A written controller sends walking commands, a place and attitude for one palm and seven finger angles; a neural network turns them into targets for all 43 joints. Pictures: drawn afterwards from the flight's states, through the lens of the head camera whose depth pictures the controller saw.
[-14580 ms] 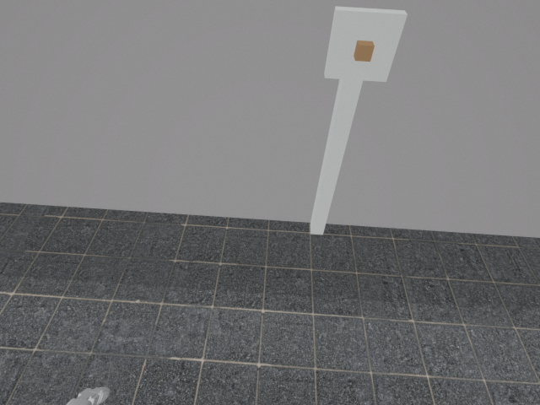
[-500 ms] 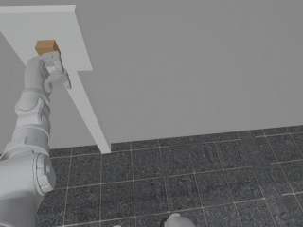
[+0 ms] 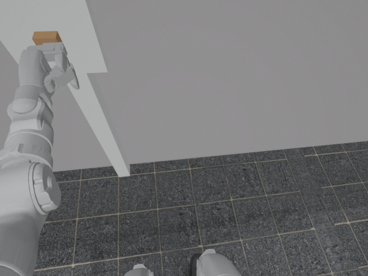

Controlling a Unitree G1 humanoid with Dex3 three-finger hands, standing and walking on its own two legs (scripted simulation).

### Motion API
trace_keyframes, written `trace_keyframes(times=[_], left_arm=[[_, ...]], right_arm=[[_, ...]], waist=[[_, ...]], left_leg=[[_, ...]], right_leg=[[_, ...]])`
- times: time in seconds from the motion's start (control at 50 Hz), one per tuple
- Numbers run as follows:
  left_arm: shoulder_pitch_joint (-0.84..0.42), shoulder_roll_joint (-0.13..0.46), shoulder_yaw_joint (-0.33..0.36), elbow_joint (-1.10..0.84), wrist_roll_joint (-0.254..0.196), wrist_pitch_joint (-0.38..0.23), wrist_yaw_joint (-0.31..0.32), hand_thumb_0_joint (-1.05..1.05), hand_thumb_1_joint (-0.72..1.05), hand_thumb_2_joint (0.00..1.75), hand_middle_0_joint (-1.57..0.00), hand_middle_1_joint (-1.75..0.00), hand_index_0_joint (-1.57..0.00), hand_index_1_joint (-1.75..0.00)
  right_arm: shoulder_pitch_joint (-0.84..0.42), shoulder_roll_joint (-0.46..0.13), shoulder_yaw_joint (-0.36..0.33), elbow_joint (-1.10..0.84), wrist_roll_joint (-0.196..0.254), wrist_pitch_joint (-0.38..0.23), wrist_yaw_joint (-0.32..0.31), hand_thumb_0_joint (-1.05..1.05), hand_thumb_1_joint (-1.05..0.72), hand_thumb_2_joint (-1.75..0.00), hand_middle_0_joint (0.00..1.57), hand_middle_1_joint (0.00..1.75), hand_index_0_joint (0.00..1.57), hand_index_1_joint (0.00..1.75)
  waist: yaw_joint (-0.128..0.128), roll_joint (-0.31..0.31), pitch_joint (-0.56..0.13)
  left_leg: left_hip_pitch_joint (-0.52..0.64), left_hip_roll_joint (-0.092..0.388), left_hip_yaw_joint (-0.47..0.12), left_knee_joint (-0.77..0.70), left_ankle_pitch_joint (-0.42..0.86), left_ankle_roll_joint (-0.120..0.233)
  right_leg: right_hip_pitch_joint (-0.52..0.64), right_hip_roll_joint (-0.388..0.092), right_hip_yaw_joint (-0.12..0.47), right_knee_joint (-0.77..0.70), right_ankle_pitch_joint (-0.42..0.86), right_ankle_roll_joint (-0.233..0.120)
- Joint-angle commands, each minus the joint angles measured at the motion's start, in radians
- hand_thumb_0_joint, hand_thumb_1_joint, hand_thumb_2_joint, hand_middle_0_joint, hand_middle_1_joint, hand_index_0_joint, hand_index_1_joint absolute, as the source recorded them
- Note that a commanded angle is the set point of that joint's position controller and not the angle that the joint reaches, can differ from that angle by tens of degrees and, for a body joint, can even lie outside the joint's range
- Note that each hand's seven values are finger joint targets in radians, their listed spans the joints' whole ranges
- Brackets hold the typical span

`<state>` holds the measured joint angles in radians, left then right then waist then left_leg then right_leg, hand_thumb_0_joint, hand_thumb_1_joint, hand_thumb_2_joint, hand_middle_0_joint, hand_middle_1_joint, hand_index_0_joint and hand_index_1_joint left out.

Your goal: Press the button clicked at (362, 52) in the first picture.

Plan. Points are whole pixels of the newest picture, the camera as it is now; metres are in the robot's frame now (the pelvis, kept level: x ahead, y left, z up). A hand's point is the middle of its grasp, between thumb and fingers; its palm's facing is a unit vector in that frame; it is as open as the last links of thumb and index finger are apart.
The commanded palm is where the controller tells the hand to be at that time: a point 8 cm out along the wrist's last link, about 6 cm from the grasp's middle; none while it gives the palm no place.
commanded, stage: press the button with the knuckle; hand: left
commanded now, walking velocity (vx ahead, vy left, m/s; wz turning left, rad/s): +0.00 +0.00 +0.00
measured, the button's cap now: (50, 41) +0.57 +0.23 +0.15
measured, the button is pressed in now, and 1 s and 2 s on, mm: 9 0 0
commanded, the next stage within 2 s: hold the button down briefly in 0.16 s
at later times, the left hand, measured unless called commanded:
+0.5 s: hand (70, 70) +0.52 +0.19 +0.12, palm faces +0.04 -1.00 -0.04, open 3.7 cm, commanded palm +0.53 +0.24 +0.11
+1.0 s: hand (69, 75) +0.50 +0.19 +0.11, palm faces +0.02 -1.00 -0.01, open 3.5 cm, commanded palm +0.47 +0.25 +0.11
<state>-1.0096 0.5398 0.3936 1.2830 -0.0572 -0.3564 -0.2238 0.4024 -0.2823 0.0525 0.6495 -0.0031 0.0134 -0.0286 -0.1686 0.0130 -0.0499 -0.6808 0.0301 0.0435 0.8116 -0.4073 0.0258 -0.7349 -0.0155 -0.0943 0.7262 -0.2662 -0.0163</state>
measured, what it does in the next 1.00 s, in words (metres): stands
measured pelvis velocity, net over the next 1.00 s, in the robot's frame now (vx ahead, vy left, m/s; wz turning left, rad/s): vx -0.01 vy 0.00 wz -0.03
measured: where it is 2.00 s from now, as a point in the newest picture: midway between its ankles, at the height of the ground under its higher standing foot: outside the picture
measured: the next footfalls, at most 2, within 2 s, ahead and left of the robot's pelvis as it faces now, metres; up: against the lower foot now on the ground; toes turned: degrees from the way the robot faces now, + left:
none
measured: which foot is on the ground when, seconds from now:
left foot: down 0.00-1.00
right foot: down 0.00-1.00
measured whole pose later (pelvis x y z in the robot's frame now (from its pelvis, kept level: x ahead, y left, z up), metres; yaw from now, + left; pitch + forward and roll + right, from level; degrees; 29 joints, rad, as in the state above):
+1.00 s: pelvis -0.01 +0.00 +0.00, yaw -2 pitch +17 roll -2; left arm -0.97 0.58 0.44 1.24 -0.07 -0.33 -0.27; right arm 0.45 -0.29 0.06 0.60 0.00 0.00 -0.02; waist -0.18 0.01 -0.07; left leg -0.73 0.05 0.06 0.84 -0.40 0.03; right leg -0.78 0.00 -0.07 0.73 -0.24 -0.02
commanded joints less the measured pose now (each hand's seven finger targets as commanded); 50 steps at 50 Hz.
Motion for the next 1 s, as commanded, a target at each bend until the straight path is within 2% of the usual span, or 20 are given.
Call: trace_keyframes(times=[0.0,0.06,0.1,0.16,0.22,0.36,0.38,0.48,0.52,0.6,0.64,0.66,0.68,0.72,0.76,0.8,0.88,0.92,0.94,0.98], left_arm=[[-0.594,0.301,0.042,-0.206,-0.010,-0.051,0.026,0.00,0.90,0.90,-1.30,-1.50,-1.30,-1.50],[-0.635,0.276,0.008,-0.177,-0.006,-0.045,0.028,0.00,0.90,0.90,-1.30,-1.50,-1.30,-1.50],[-0.648,0.300,0.022,-0.163,-0.004,-0.043,0.036,0.00,0.90,0.90,-1.30,-1.50,-1.30,-1.50],[-0.685,0.303,0.005,-0.154,0.003,-0.041,0.037,0.00,0.90,0.90,-1.30,-1.50,-1.30,-1.50],[-0.713,0.309,0.001,-0.158,0.001,-0.042,0.042,0.00,0.90,0.90,-1.30,-1.50,-1.30,-1.50],[-0.720,0.342,0.002,-0.122,0.003,-0.029,0.039,0.00,0.90,0.90,-1.30,-1.50,-1.30,-1.50],[-0.718,0.322,-0.017,-0.114,0.000,-0.023,0.036,0.00,0.90,0.90,-1.30,-1.50,-1.30,-1.50],[-0.732,0.408,0.025,-0.124,-0.003,-0.014,0.023,0.00,0.90,0.90,-1.30,-1.50,-1.30,-1.50],[-0.739,0.384,0.005,-0.119,-0.004,-0.012,0.015,0.00,0.90,0.90,-1.30,-1.50,-1.30,-1.50],[-0.717,0.431,0.051,-0.122,-0.001,-0.009,0.014,0.00,0.90,0.90,-1.30,-1.50,-1.30,-1.50],[-0.700,0.427,0.055,-0.127,0.000,-0.010,0.013,0.00,0.90,0.90,-1.30,-1.50,-1.30,-1.50],[-0.698,0.387,0.025,-0.139,-0.002,-0.009,0.011,0.00,0.90,0.90,-1.30,-1.50,-1.30,-1.50],[-0.674,0.378,0.033,-0.123,-0.006,-0.004,0.012,0.00,0.90,0.90,-1.30,-1.50,-1.30,-1.50],[-0.645,0.411,0.064,-0.124,-0.006,-0.005,0.012,0.00,0.90,0.90,-1.30,-1.50,-1.30,-1.50],[-0.620,0.393,0.057,-0.158,-0.007,-0.008,0.009,0.00,0.90,0.90,-1.30,-1.50,-1.30,-1.50],[-0.582,0.367,0.056,-0.198,-0.014,-0.018,0.004,0.00,0.90,0.90,-1.30,-1.50,-1.30,-1.50],[-0.466,0.346,0.070,-0.227,-0.037,-0.017,-0.006,0.00,0.90,0.90,-1.30,-1.50,-1.30,-1.50],[-0.408,0.358,0.101,-0.263,-0.047,-0.024,-0.010,0.00,0.90,0.90,-1.30,-1.50,-1.30,-1.50],[-0.361,0.367,0.115,-0.263,-0.050,-0.022,-0.011,0.00,0.90,0.90,-1.30,-1.50,-1.30,-1.50],[-0.319,0.309,0.084,-0.303,-0.061,-0.022,-0.014,0.00,0.90,0.90,-1.30,-1.50,-1.30,-1.50]], right_arm=[[0.181,-0.186,-0.066,-0.042,-0.009,-0.022,-0.015,0.00,-0.90,-0.90,0.20,0.30,0.20,0.30],[0.186,-0.185,-0.061,-0.034,-0.010,-0.027,-0.013,0.00,-0.90,-0.90,0.20,0.30,0.20,0.30],[0.194,-0.193,-0.059,-0.033,-0.012,-0.029,-0.017,0.00,-0.90,-0.90,0.20,0.30,0.20,0.30],[0.200,-0.195,-0.057,-0.031,-0.011,-0.036,-0.018,0.00,-0.90,-0.90,0.20,0.30,0.20,0.30],[0.212,-0.202,-0.055,-0.026,-0.013,-0.041,-0.018,0.00,-0.90,-0.90,0.20,0.30,0.20,0.30],[0.215,-0.211,-0.047,-0.028,-0.010,-0.057,-0.022,0.00,-0.90,-0.90,0.20,0.30,0.20,0.30],[0.213,-0.210,-0.045,-0.030,-0.009,-0.060,-0.023,0.00,-0.90,-0.90,0.20,0.30,0.20,0.30],[0.219,-0.215,-0.040,-0.038,-0.003,-0.070,-0.029,0.00,-0.90,-0.90,0.20,0.30,0.20,0.30],[0.223,-0.212,-0.039,-0.039,-0.001,-0.072,-0.028,0.00,-0.90,-0.90,0.20,0.30,0.20,0.30],[0.229,-0.216,-0.043,-0.050,-0.005,-0.071,-0.026,0.00,-0.90,-0.90,0.20,0.30,0.20,0.30],[0.226,-0.212,-0.045,-0.056,-0.006,-0.067,-0.021,0.00,-0.90,-0.90,0.20,0.30,0.20,0.30],[0.223,-0.207,-0.044,-0.058,-0.006,-0.067,-0.019,0.00,-0.90,-0.90,0.20,0.30,0.20,0.30],[0.222,-0.208,-0.046,-0.060,-0.007,-0.066,-0.015,0.00,-0.90,-0.90,0.20,0.30,0.20,0.30],[0.222,-0.210,-0.045,-0.066,-0.007,-0.062,-0.015,0.00,-0.90,-0.90,0.20,0.30,0.20,0.30],[0.217,-0.205,-0.051,-0.076,-0.006,-0.059,-0.012,0.00,-0.90,-0.90,0.20,0.30,0.20,0.30],[0.213,-0.201,-0.054,-0.084,-0.008,-0.057,-0.007,0.00,-0.90,-0.90,0.20,0.30,0.20,0.30],[0.193,-0.193,-0.059,-0.103,0.001,-0.046,-0.004,0.00,-0.90,-0.90,0.20,0.30,0.20,0.30],[0.183,-0.189,-0.064,-0.113,0.003,-0.040,-0.003,0.00,-0.90,-0.90,0.20,0.30,0.20,0.30],[0.178,-0.188,-0.066,-0.118,0.007,-0.035,-0.004,0.00,-0.90,-0.90,0.20,0.30,0.20,0.30],[0.160,-0.179,-0.068,-0.130,0.012,-0.030,-0.004,0.00,-0.90,-0.90,0.20,0.30,0.20,0.30]], waist=[[-0.056,0.099,-0.433],[-0.075,0.125,-0.393],[-0.087,0.090,-0.386],[-0.095,0.134,-0.398],[-0.109,0.131,-0.413],[-0.117,0.112,-0.386],[-0.122,0.112,-0.374],[-0.112,0.114,-0.403],[-0.117,0.135,-0.404],[-0.103,0.126,-0.425],[-0.094,0.133,-0.432],[-0.098,0.150,-0.427],[-0.092,0.119,-0.407],[-0.079,0.105,-0.411],[-0.068,0.110,-0.437],[-0.046,0.136,-0.467],[-0.016,0.082,-0.445],[0.012,0.099,-0.469],[0.024,0.070,-0.458],[0.031,0.075,-0.429]], left_leg=[[0.166,-0.015,-0.089,-0.100,0.241,0.001],[0.158,-0.013,-0.097,-0.104,0.196,0.000],[0.134,-0.012,-0.102,-0.105,0.168,0.005],[0.130,-0.013,-0.106,-0.106,0.128,0.002],[0.143,-0.009,-0.117,-0.102,0.115,0.004],[0.065,-0.009,-0.110,-0.106,0.016,0.012],[0.050,-0.011,-0.104,-0.107,-0.002,0.013],[-0.004,-0.010,-0.090,-0.098,-0.019,0.018],[0.012,-0.009,-0.094,-0.099,-0.013,0.015],[0.013,-0.011,-0.095,-0.088,0.015,0.017],[0.021,-0.011,-0.094,-0.087,0.023,0.014],[0.033,-0.012,-0.092,-0.088,0.030,0.014],[0.020,-0.011,-0.093,-0.090,0.010,0.014],[0.013,-0.010,-0.090,-0.091,0.022,0.014],[0.024,-0.011,-0.082,-0.091,0.039,0.014],[0.070,-0.013,-0.084,-0.096,0.076,0.012],[0.058,-0.010,-0.064,-0.107,0.102,0.011],[0.077,-0.012,-0.054,-0.109,0.141,0.010],[0.070,-0.011,-0.051,-0.112,0.147,0.010],[0.089,-0.011,-0.046,-0.126,0.160,0.008]], right_leg=[[0.225,0.033,0.080,-0.052,0.162,0.002],[0.175,0.034,0.077,-0.064,0.104,0.003],[0.173,0.034,0.078,-0.068,0.083,0.005],[0.150,0.032,0.080,-0.069,0.043,0.005],[0.124,0.033,0.077,-0.070,0.023,0.007],[0.129,0.031,0.087,-0.079,-0.043,0.010],[0.130,0.030,0.092,-0.084,-0.053,0.011],[0.183,0.028,0.110,-0.087,-0.065,0.014],[0.163,0.029,0.103,-0.082,-0.060,0.012],[0.173,0.033,0.101,-0.073,-0.043,0.008],[0.173,0.033,0.098,-0.070,-0.037,0.008],[0.163,0.033,0.096,-0.070,-0.032,0.007],[0.163,0.034,0.097,-0.076,-0.048,0.008],[0.182,0.034,0.096,-0.071,-0.037,0.007],[0.206,0.034,0.099,-0.070,-0.020,0.006],[0.212,0.036,0.092,-0.062,0.009,0.000],[0.272,0.037,0.096,-0.070,0.050,0.003],[0.308,0.037,0.097,-0.063,0.097,0.000],[0.324,0.038,0.096,-0.063,0.108,-0.001],[0.322,0.039,0.088,-0.066,0.123,-0.002]])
